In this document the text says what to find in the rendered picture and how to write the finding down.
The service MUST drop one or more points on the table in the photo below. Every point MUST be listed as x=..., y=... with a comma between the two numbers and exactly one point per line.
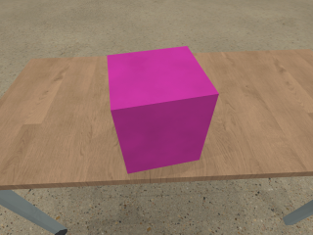
x=57, y=130

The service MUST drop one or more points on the carton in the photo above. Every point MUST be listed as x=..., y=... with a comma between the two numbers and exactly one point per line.
x=162, y=103

